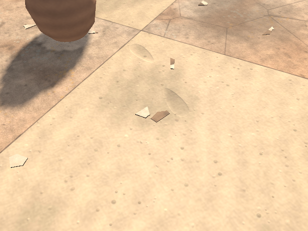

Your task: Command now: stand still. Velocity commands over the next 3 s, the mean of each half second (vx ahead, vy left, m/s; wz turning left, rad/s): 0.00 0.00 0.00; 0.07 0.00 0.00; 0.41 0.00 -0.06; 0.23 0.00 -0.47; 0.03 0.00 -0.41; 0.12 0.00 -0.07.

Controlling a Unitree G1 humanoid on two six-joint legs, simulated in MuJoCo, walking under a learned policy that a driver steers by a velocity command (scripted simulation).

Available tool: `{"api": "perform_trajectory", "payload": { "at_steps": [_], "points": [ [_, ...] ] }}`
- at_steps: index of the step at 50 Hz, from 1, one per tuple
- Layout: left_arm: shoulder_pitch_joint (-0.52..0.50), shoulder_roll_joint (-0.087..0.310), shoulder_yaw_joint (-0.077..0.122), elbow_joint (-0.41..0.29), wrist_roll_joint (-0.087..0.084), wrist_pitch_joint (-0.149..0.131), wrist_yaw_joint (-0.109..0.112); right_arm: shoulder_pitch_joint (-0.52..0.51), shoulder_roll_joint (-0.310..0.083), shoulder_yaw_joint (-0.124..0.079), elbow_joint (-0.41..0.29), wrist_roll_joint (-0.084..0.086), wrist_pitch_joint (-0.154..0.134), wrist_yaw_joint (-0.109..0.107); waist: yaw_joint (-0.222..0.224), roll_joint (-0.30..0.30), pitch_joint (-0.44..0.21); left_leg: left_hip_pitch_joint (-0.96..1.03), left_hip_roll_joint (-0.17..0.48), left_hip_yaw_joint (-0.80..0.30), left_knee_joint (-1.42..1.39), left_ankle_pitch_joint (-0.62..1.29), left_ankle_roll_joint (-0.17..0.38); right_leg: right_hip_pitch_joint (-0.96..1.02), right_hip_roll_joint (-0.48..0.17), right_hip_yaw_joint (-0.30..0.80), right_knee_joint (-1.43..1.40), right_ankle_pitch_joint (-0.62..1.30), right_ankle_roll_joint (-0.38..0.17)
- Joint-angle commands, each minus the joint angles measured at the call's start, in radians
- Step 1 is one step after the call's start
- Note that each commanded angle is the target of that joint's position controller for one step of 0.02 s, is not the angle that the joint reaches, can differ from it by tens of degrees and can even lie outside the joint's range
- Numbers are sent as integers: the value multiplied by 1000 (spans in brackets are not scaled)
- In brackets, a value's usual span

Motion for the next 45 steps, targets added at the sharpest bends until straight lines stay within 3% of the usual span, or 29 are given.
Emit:
{"api": "perform_trajectory", "payload": {
  "at_steps": [1, 20, 40, 41, 43, 45],
  "points": [
    [-1, 110, 21, -23, -1, -11, 4, 7, -109, -24, -18, 1, -10, -5, 0, -6, -22, 35, 41, -34, -68, 200, 18, -42, -52, 56, -110, 118, -19],
    [47, 100, 8, 74, -3, -4, 11, 31, -91, -8, 126, 4, -14, -12, 3, -4, -2, 23, 36, -7, -95, 175, 6, -35, -42, 55, -138, 110, -31],
    [102, 76, 2, 110, -6, 2, 13, 71, -70, 12, 192, 6, -19, -15, 4, -4, 10, 3, 36, 9, -103, 158, 0, -31, -35, 56, -146, 121, -38],
    [119, 68, 1, 120, -5, 3, 15, 89, -55, 16, 202, 5, -18, -16, 4, -12, -14, 12, 22, 26, -98, 78, 1, -22, -30, 55, -161, 9, -41],
    [131, 122, 20, 119, -18, 9, 22, 82, -55, 15, 197, 13, -20, -18, 15, -71, 24, -66, -34, 92, 2, -169, 13, -48, -58, 120, -210, -340, -86],
    [185, 180, 40, 118, -26, 2, 25, 30, -48, 18, 159, 16, -45, -10, 43, -168, 78, -218, -20, 122, 185, -201, 28, -39, -234, 364, -340, -581, -188]
  ]
}}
